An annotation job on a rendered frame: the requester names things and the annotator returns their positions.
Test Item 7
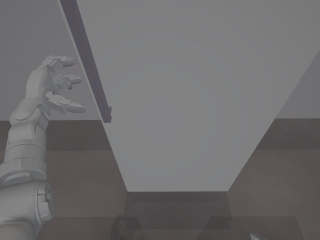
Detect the robot left upper arm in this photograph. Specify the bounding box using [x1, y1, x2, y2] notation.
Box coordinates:
[0, 179, 55, 240]

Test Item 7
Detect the handle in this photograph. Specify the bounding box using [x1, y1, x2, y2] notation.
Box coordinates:
[60, 0, 112, 123]

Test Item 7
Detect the fridge door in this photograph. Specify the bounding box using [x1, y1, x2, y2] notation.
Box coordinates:
[57, 0, 320, 192]

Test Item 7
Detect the left robot forearm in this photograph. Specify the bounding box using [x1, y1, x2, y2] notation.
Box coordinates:
[0, 97, 51, 187]

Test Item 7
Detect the left robot hand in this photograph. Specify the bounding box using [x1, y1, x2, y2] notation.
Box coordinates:
[25, 55, 86, 114]

